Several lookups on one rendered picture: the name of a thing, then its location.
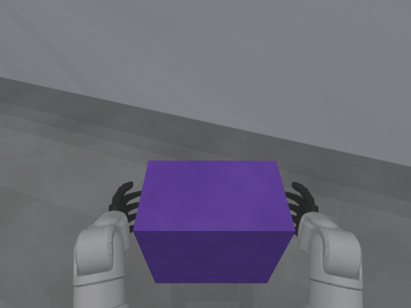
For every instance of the left robot forearm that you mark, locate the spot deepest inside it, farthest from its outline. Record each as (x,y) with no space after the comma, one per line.
(99,263)

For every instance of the right robot forearm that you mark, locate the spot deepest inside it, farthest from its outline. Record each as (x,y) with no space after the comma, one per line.
(335,263)

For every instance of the carton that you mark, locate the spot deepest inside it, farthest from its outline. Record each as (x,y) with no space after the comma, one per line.
(213,221)

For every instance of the robot left hand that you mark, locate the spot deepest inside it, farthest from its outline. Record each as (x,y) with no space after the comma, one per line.
(119,202)

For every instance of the robot right hand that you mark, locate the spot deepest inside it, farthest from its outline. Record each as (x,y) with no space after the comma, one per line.
(306,204)

